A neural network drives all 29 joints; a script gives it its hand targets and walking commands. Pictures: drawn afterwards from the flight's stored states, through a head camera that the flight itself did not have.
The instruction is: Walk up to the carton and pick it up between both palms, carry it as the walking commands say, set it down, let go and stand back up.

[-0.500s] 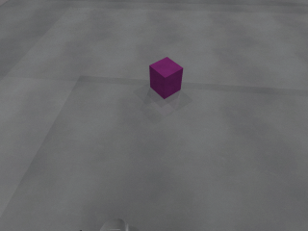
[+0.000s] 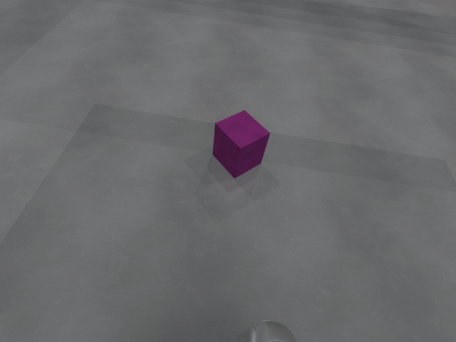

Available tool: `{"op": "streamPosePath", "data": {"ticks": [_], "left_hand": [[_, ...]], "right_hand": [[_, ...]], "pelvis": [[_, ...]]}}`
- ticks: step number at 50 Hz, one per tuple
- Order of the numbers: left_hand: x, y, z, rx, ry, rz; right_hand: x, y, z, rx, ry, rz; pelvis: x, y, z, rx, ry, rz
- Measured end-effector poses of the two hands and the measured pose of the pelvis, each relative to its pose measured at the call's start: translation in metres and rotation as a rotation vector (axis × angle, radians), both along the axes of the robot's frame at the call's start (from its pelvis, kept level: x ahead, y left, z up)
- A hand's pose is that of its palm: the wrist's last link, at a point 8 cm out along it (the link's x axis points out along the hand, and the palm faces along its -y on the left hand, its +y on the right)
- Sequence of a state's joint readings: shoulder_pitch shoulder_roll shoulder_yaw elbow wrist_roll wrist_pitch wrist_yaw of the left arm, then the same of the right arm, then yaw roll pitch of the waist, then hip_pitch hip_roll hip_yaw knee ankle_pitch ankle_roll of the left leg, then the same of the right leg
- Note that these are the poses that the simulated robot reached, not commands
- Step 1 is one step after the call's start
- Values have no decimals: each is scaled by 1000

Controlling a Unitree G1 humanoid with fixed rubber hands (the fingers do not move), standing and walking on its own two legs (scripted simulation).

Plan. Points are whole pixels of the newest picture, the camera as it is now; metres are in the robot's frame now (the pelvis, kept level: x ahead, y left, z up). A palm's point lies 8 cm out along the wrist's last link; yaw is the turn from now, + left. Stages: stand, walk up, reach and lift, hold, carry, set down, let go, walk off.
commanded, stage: walk up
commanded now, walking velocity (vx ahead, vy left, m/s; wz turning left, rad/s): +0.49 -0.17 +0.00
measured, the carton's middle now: (239, 144) +1.13 -0.10 -0.65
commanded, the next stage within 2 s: none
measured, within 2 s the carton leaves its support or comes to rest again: neither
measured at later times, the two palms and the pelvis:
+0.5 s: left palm (134, 297) +0.21 +0.17 -0.13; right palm (349, 246) +0.35 -0.29 -0.13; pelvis +0.24 -0.06 +0.00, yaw +1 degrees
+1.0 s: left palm (163, 150) +0.59 +0.18 -0.13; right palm (337, 220) +0.42 -0.28 -0.14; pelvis +0.47 -0.05 +0.00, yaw +0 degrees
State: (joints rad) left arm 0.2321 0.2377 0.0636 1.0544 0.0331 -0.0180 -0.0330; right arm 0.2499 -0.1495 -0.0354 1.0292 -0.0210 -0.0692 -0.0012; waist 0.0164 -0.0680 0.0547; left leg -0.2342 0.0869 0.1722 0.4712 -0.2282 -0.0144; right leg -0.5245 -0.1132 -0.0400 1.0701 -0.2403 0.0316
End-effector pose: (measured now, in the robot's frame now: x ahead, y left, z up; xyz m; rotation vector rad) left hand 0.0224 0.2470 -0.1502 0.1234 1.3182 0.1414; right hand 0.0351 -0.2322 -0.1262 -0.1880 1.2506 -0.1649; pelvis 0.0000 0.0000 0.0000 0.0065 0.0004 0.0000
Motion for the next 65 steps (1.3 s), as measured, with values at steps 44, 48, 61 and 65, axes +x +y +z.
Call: {"op": "streamPosePath", "data": {"ticks": [44, 48, 61, 65], "left_hand": [[442, -31, 5, -2, -22, -25], [530, -51, 17, 5, -134, -102], [614, -105, 21, 41, -172, -82], [588, -94, 18, 45, -93, 0]], "right_hand": [[415, -28, 4, 1, 16, -8], [387, -43, -4, 24, 145, -97], [493, -84, -28, 58, 157, -58], [555, -79, -22, 53, 87, -5]], "pelvis": [[420, -29, 5, -12, 2, -3], [451, -43, 4, 0, -3, -7], [543, -80, -4, -2, -7, 12], [562, -74, 0, -5, 1, 12]]}}
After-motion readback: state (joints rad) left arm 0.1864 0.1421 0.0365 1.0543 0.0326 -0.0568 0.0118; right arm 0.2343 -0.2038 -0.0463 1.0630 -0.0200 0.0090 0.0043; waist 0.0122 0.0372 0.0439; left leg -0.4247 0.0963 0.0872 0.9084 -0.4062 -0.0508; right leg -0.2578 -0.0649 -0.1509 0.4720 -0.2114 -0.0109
